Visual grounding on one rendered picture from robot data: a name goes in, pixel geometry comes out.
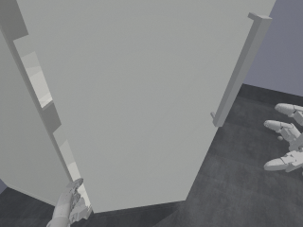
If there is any robot left hand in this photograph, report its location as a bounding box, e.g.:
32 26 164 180
52 178 88 224

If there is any robot right hand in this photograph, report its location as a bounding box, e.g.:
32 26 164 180
263 103 303 172

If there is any handle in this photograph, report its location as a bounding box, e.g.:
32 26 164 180
210 12 273 128

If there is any left robot forearm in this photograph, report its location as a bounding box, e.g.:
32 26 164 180
46 217 71 227

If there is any fridge door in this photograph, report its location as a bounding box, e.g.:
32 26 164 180
16 0 276 214

